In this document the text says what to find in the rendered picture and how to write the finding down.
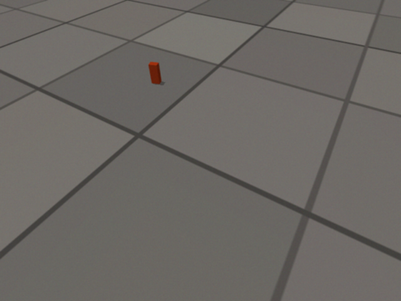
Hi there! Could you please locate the carton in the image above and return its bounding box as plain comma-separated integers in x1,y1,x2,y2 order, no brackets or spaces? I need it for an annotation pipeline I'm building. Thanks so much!
148,62,162,84

